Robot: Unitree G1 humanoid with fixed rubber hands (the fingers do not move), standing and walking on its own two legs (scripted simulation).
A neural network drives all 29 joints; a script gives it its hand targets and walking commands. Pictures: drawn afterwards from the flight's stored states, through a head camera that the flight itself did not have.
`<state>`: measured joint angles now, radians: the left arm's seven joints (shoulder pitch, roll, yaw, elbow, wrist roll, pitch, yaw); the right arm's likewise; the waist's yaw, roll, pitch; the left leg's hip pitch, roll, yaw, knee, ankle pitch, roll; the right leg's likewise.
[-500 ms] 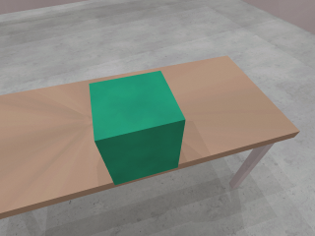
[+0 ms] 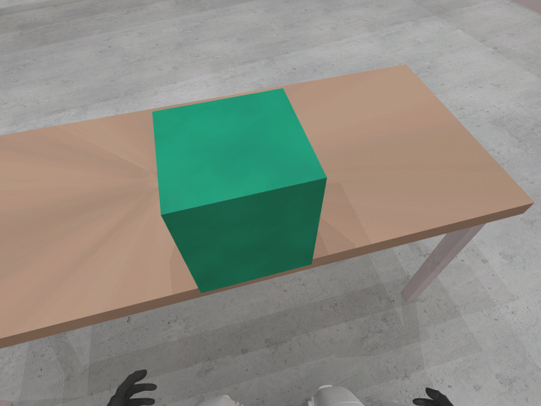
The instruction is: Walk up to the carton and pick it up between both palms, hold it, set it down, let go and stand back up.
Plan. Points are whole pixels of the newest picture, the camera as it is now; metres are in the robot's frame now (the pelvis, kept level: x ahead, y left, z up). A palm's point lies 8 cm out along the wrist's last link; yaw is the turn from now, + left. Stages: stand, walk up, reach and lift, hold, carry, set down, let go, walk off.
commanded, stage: reach and lift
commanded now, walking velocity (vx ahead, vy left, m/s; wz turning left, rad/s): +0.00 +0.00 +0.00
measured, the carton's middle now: (240, 195) +0.44 +0.04 +0.02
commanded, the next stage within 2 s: none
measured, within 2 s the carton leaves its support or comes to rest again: neither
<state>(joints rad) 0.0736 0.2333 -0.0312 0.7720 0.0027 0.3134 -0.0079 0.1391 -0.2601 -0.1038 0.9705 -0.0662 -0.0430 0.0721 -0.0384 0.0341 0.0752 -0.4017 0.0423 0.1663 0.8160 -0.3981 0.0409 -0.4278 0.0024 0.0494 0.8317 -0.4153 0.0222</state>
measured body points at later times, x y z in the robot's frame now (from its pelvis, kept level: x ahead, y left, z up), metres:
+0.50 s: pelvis -0.03 -0.03 +0.02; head -0.01 -0.02 +0.47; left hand +0.15 +0.23 -0.07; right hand +0.12 -0.22 -0.09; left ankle +0.00 +0.08 -0.70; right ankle +0.01 -0.13 -0.70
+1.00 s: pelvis +0.00 -0.02 +0.03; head +0.00 -0.01 +0.48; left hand +0.21 +0.23 -0.04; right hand +0.21 -0.20 -0.05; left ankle +0.00 +0.08 -0.70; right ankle +0.01 -0.13 -0.70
